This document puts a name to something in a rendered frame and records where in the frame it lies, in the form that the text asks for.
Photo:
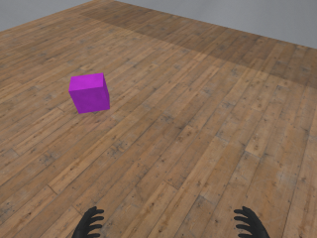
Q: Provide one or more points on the robot right hand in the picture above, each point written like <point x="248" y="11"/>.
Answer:
<point x="256" y="227"/>

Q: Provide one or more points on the carton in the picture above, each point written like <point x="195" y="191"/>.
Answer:
<point x="89" y="92"/>

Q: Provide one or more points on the robot left hand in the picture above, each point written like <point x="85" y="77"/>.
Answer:
<point x="84" y="227"/>

